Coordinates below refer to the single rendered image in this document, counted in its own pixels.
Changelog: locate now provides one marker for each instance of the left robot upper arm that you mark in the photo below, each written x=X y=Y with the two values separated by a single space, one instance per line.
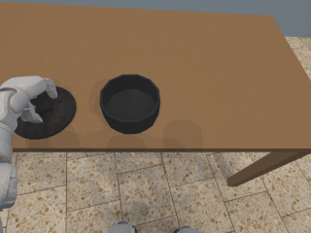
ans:
x=8 y=187

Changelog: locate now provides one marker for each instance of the left robot forearm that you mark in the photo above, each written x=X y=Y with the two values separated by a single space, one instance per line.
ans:
x=13 y=101

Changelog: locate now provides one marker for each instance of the table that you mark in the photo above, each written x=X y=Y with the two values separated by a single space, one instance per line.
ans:
x=227 y=82

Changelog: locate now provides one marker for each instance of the left robot hand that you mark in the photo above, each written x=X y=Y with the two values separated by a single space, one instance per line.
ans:
x=32 y=86

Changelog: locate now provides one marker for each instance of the lid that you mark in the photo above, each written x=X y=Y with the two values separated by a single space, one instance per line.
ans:
x=56 y=114

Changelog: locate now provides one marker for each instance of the pot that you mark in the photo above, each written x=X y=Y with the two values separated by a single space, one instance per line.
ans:
x=130 y=103

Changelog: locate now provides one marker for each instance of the robot left shin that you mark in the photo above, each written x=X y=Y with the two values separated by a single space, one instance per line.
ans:
x=123 y=222

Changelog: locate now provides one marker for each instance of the robot left thigh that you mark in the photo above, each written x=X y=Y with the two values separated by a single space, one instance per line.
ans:
x=122 y=228

